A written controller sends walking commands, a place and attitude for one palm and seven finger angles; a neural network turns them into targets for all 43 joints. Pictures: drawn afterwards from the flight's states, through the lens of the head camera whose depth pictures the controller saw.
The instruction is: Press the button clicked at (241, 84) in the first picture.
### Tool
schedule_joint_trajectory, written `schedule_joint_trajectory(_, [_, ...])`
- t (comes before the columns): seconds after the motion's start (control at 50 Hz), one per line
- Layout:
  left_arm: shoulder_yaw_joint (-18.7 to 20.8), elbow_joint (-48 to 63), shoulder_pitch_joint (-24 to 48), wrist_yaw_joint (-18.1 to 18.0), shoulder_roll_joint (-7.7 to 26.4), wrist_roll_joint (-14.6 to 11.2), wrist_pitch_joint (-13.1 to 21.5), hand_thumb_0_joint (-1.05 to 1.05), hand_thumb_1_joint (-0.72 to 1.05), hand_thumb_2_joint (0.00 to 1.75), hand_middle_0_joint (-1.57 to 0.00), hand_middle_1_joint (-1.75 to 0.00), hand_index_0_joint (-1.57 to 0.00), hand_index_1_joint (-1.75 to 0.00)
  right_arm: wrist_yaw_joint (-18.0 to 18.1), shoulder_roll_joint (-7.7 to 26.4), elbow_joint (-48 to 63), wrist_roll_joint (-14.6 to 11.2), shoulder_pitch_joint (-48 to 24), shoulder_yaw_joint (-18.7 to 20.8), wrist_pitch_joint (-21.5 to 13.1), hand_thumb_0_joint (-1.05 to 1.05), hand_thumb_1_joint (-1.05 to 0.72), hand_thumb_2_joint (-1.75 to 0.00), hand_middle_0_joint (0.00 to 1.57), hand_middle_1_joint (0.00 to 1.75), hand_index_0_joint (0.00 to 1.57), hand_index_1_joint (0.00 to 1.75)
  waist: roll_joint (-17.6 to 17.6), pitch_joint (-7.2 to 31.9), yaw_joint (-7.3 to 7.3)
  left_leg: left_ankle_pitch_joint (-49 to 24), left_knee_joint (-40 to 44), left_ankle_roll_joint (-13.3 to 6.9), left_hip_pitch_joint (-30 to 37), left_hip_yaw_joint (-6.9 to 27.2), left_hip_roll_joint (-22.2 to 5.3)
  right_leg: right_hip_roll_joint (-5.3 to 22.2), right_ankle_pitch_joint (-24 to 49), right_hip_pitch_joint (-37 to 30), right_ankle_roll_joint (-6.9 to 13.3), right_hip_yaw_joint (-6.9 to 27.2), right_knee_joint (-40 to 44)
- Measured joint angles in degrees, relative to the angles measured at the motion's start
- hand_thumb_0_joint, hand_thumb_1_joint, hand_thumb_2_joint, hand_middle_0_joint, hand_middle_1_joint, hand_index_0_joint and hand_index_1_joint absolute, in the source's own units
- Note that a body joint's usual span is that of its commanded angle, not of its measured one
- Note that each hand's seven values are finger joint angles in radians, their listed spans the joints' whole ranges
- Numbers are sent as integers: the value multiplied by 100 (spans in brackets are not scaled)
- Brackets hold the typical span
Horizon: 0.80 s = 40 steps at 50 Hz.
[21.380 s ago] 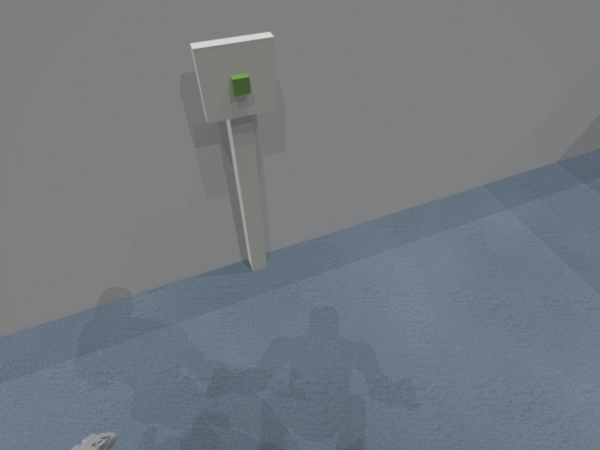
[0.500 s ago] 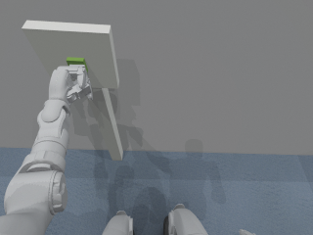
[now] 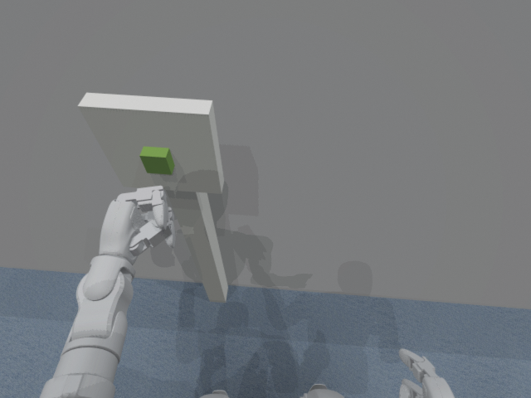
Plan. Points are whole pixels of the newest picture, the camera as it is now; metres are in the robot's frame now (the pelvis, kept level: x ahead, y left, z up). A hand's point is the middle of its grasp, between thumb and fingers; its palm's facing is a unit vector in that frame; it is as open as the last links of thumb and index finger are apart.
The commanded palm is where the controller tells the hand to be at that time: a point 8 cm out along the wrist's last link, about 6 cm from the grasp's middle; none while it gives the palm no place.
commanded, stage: pull the fist back off the button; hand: left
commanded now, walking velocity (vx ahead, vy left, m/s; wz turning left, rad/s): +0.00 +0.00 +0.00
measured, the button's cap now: (158, 159) +0.45 +0.19 +0.09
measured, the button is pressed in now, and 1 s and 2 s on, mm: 0 0 0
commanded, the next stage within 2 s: draw the hand back to the body in 0.26 s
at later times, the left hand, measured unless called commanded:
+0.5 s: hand (164, 241) +0.31 +0.15 +0.07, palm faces -0.06 -1.00 -0.04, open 3.1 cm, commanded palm +0.28 +0.22 +0.09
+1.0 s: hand (92, 276) +0.24 +0.20 +0.14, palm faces +0.17 -0.96 -0.22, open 3.1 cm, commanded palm +0.20 +0.25 +0.15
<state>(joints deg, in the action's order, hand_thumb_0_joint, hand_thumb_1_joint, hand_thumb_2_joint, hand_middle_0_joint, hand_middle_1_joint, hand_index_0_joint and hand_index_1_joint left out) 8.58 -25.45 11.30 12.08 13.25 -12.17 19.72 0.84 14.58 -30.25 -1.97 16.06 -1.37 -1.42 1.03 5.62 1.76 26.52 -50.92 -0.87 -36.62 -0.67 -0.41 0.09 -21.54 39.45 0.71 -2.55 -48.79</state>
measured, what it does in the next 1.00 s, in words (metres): stands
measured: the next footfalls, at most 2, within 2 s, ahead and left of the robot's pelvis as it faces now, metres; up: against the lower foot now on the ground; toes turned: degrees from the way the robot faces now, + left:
none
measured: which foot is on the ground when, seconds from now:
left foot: down 0.00-1.00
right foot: down 0.00-1.00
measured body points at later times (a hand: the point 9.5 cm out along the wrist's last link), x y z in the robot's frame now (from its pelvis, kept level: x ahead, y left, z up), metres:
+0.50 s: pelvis +0.00 -0.02 +0.00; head +0.05 -0.02 +0.45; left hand +0.31 +0.21 +0.08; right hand +0.16 -0.25 -0.10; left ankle -0.02 +0.11 -0.69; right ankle +0.02 -0.11 -0.69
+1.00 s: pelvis +0.00 -0.01 +0.03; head +0.00 -0.02 +0.48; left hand +0.22 +0.25 +0.15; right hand +0.19 -0.23 -0.04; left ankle -0.02 +0.11 -0.69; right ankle +0.02 -0.11 -0.69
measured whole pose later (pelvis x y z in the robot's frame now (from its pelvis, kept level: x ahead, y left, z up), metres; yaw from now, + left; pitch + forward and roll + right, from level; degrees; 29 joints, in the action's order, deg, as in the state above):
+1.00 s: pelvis +0.00 -0.01 +0.03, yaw +1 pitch +1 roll -1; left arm 9.2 10.8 -17.0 2.0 17.0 -8.0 4.7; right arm 5.5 13.8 -30.7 -1.6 13.2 -2.7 -7.7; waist 2.5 3.0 -1.4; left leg 21.8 -38.3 -0.3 -17.6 0.3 -0.7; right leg -0.5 -17.4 20.1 1.3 -3.4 -36.2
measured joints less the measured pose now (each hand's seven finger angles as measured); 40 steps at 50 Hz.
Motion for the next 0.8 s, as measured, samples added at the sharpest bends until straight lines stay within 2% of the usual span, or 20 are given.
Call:
schedule_joint_trajectory(0.24, [-143, 984, -952, 67, -58, -48, -186, 1, 89, 90, -130, -150, -130, -150, 36, -52, 113, 34, -286, -46, -75, 1, -91, -89, 20, 30, 20, 30, 37, 13, -119, 97, -50, 70, 156, 125, 7, 13, -173, -172, 67, -121, -108])
schedule_joint_trajectory(0.46, [-41, 829, -619, 169, 74, -121, -383, 1, 90, 90, -130, -150, -130, -150, 133, -11, -7, 8, -259, -100, -111, 1, -91, -89, 20, 30, 20, 30, 61, -53, -68, 91, -159, 122, 126, 171, -18, -8, -182, -144, 129, -168, -224])
schedule_joint_trajectory(0.64, [251, 1686, -1562, 268, 210, -386, -697, 1, 89, 90, -129, -150, -130, -150, 173, 20, 92, -82, 69, -114, -133, 1, -91, -89, 20, 30, 20, 30, 134, 9, -32, -82, 363, 131, 749, 73, -60, -66, -15, -703, 128, -70, 231])
schedule_joint_trajectory(0.8, [318, 2400, -2169, 441, 299, -564, -953, 1, 90, 90, -130, -150, -130, -150, 310, 127, 91, -130, 42, -99, -416, 1, -91, -89, 20, 30, 20, 30, 201, -40, -156, -178, 564, 115, 1110, 170, -55, -64, 103, -1158, 110, -165, 549])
